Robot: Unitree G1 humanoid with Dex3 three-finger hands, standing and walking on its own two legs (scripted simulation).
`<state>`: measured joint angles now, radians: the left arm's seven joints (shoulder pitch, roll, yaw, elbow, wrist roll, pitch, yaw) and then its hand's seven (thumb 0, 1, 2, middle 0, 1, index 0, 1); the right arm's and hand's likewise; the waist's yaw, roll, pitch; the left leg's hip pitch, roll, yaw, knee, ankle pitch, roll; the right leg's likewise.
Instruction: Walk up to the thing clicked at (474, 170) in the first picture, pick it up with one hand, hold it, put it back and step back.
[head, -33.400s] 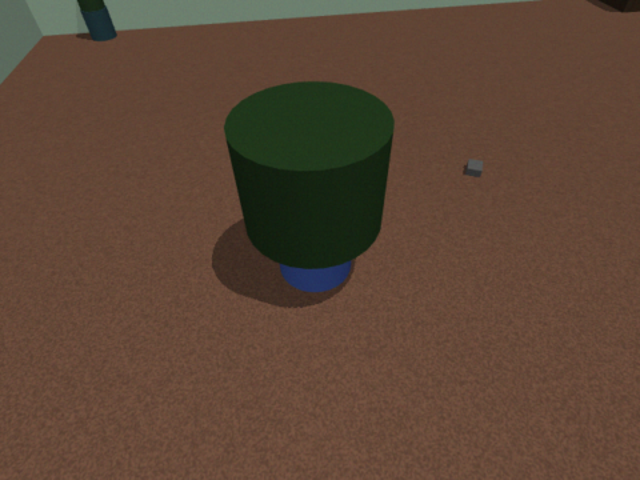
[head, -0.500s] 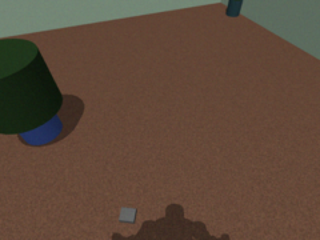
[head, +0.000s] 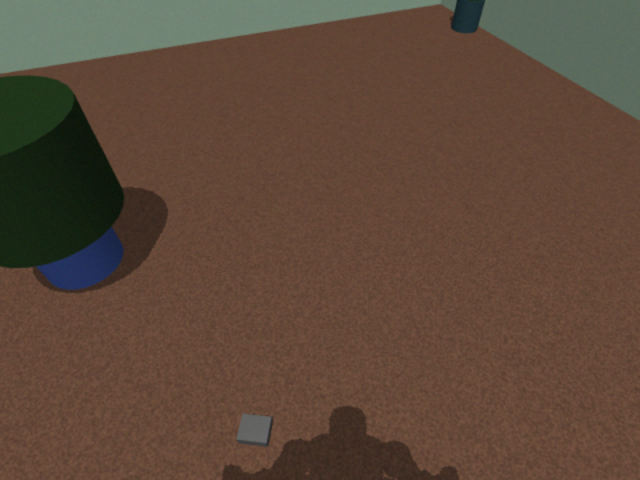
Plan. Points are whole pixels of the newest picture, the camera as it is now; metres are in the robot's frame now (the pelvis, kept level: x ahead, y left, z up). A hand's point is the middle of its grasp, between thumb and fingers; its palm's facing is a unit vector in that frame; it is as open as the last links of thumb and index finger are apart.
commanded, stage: stand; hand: left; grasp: from above
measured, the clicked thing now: (255, 429) +0.40 +0.23 -0.76
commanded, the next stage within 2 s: rise first in 0.50 s
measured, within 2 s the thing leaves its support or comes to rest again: neither
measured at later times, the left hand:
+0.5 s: hand out of the picture +0.07 +0.25 -0.16, palm faces -0.03 -0.94 -0.35, open 7.4 cm
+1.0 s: hand out of the picture +0.14 +0.25 -0.19, palm faces -0.09 -0.92 -0.38, open 11.3 cm
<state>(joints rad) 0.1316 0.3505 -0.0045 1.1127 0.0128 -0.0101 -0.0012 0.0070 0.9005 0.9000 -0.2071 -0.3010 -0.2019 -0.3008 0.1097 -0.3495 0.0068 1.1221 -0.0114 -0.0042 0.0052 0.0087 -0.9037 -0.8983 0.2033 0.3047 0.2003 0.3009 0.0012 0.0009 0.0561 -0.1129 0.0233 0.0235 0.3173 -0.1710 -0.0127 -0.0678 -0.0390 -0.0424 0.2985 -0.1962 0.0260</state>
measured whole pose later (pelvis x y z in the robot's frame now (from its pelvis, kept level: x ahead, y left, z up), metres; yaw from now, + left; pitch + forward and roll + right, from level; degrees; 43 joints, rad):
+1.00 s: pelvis -0.02 +0.00 -0.04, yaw -1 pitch +9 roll -1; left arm 0.00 0.33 0.14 0.93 0.16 0.09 -0.01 0.00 0.00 0.82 -0.26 -0.81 -0.26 -0.80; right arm 0.25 -0.24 -0.03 0.70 0.02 -0.03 -0.01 0.01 -0.90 -0.90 0.20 0.30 0.20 0.30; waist -0.03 0.00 -0.03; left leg -0.57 0.04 0.02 0.75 -0.34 -0.01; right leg -0.53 -0.03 -0.02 0.73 -0.36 0.02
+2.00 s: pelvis -0.10 +0.00 -0.34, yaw -4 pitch +33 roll -4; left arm -0.41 0.56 0.15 0.87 0.80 -0.22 0.09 0.00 -0.40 0.86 -0.30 -0.87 -0.29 -0.88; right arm 0.07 -0.28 -0.06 0.69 -0.02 -0.12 0.05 0.01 -0.96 -0.92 0.20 0.30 0.20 0.30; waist -0.02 0.01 -0.12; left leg -1.98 0.06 -0.07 2.04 -0.64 -0.01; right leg -1.92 -0.02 -0.03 2.02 -0.69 0.02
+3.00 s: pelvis -0.10 +0.01 -0.46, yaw -8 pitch +31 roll -7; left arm -0.79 0.77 0.15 1.33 1.30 -0.40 0.38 0.00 -0.29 0.82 -0.30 -0.74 -0.29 -0.74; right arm 0.07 -0.26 0.01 0.78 -0.16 0.00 0.12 0.01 -0.91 -0.90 0.20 0.30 0.20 0.30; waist -0.15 -0.03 -0.03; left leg -2.32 0.05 -0.15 2.41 -0.66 -0.01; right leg -2.21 0.01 -0.07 2.36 -0.70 0.04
